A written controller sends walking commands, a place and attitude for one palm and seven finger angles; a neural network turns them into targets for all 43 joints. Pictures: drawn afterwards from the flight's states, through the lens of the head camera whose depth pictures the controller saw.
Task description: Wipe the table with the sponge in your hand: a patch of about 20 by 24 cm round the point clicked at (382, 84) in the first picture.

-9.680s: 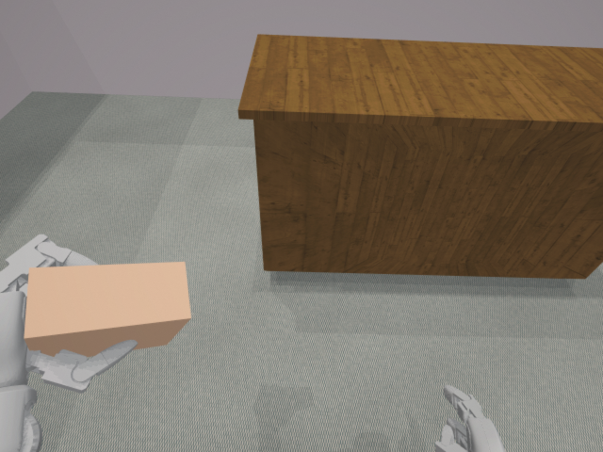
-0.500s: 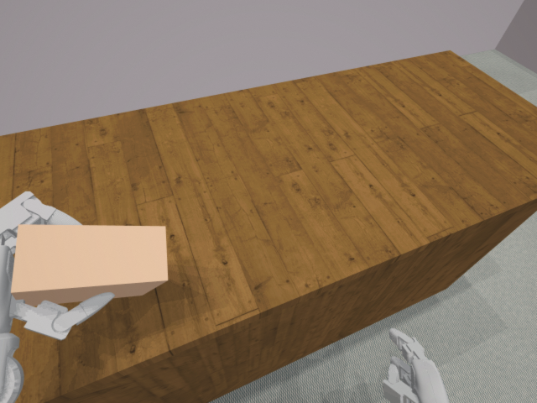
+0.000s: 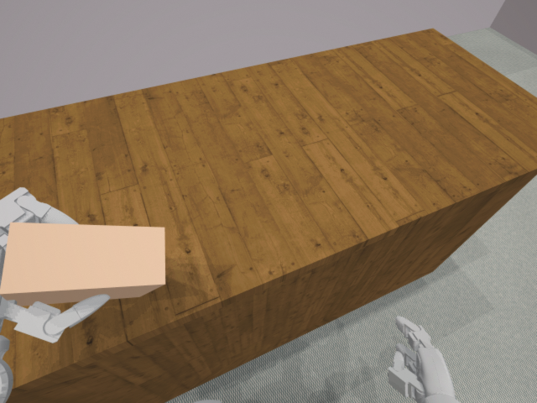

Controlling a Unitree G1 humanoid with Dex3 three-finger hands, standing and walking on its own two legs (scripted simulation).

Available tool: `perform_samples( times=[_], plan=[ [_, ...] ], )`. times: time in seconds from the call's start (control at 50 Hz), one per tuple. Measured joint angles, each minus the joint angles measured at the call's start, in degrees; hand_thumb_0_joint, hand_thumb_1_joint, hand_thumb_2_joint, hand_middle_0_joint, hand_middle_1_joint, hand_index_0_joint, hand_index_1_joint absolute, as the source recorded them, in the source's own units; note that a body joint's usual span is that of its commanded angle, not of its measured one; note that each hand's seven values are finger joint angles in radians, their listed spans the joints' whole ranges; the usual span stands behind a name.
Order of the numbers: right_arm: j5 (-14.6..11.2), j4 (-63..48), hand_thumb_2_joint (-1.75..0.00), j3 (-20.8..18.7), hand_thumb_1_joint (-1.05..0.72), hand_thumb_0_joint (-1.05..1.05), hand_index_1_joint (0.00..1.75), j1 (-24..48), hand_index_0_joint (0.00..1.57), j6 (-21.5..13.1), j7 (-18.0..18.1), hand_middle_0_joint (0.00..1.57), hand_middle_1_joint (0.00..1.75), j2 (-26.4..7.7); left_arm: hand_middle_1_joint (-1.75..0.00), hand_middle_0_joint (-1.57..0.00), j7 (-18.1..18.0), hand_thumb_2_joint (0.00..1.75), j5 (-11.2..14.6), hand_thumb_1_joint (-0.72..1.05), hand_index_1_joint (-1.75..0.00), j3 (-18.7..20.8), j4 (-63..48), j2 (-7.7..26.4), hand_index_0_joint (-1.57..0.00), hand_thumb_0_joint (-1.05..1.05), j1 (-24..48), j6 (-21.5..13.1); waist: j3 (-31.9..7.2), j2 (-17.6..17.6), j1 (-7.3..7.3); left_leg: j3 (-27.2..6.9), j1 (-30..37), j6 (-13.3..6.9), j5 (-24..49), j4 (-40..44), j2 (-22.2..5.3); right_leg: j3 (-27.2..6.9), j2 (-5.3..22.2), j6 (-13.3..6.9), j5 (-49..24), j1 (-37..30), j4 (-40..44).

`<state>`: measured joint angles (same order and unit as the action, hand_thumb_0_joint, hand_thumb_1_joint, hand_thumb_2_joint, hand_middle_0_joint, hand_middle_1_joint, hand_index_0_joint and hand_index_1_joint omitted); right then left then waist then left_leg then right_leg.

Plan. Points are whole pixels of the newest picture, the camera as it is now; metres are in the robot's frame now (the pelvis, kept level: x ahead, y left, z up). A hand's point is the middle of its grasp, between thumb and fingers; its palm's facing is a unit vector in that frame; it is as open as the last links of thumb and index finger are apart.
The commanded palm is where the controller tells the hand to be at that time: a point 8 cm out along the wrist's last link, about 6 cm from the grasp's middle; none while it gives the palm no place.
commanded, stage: shuffle to correct the standing spot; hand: left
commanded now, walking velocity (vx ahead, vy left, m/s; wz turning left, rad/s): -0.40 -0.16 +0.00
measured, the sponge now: (111, 266) +0.23 +0.20 +0.14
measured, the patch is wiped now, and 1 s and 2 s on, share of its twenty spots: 0.00 0.00 0.00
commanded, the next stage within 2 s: come to a stop and stand still in 0.12 s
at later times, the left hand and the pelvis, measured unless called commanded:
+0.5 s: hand (28, 286) +0.20 +0.26 +0.16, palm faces +0.37 -0.85 -0.37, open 10.1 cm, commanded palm +0.14 +0.30 +0.18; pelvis -0.02 +0.02 +0.00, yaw +0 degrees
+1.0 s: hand (51, 253) +0.23 +0.26 +0.16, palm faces +0.36 -0.85 -0.39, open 10.1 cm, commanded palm +0.18 +0.29 +0.18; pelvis +0.02 +0.01 +0.00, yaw +0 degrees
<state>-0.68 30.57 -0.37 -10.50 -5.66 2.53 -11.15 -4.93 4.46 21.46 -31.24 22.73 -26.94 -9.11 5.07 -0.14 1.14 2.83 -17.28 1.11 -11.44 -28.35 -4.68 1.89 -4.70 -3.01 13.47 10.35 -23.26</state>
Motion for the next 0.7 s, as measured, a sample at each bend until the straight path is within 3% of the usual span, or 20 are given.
perform_samples(
  times=[0.24, 0.34, 0.46, 0.56, 0.7],
  plan=[
    [0.52, 0.41, -0.90, -1.37, -0.91, 0.01, 0.30, 0.12, 0.21, -0.91, 0.67, 0.20, 0.30, -0.76, -1.34, -0.73, 0.87, 1.01, -0.23, -0.49, -1.34, 3.00, -2.49, 2.68, -0.75, -0.01, -1.80, -5.10, 1.74, 0.43, -1.04, -1.05, -4.74, 0.40, 1.13, -2.79, -1.19, 1.04, -1.14, -1.00, -0.67, 4.92, -3.39],
    [-0.15, 1.59, -0.90, -0.91, -0.91, 0.01, 0.30, -1.78, 0.20, -0.76, 0.95, 0.20, 0.30, -1.21, -1.34, -0.73, -0.54, 1.01, 0.33, -0.49, -1.34, 1.52, -1.77, 1.16, -0.75, -0.01, -4.03, -3.09, 0.29, 0.09, -0.73, -2.28, -5.20, -0.96, -4.91, -5.36, 1.08, -0.23, -0.45, -0.68, -0.34, 5.41, -4.60],
    [-0.24, 3.81, -0.90, 0.46, -0.91, 0.01, 0.30, -3.98, 0.20, -1.06, 1.15, 0.20, 0.30, -0.90, -1.34, -0.73, -2.47, 1.01, -0.77, -0.49, -1.34, -1.48, 1.05, -1.01, -0.75, -0.01, -1.45, -0.08, -0.88, -0.29, -0.61, -2.46, -0.81, -1.62, 0.92, -1.86, 2.80, -0.89, 0.79, 0.90, 0.29, 1.83, -3.77],
    [-0.18, 3.20, -0.90, 1.61, -0.91, 0.01, 0.30, -4.08, 0.20, -1.65, 0.22, 0.20, 0.30, 1.09, -1.34, -0.73, -2.56, 1.01, -1.85, -0.49, -1.34, -0.78, 2.48, -0.80, -0.75, -0.01, 1.54, -0.23, -1.57, -1.20, -0.84, -2.35, 0.92, -2.19, 1.17, 0.68, 4.05, -0.92, 2.03, 1.88, 0.48, 0.44, -2.22],
    [0.17, 2.00, -0.90, 2.76, -0.91, 0.01, 0.30, -2.10, 0.21, -2.45, -1.14, 0.20, 0.30, 2.57, -1.34, -0.73, -1.89, 1.01, -1.79, -0.49, -1.34, -0.77, 1.43, -0.78, -0.75, -0.01, 0.61, -0.76, -1.20, -0.70, -0.47, -2.48, 1.76, -2.03, 1.22, 2.20, 4.00, -0.87, 1.94, 1.57, -0.75, -1.10, 0.83]
  ],
)
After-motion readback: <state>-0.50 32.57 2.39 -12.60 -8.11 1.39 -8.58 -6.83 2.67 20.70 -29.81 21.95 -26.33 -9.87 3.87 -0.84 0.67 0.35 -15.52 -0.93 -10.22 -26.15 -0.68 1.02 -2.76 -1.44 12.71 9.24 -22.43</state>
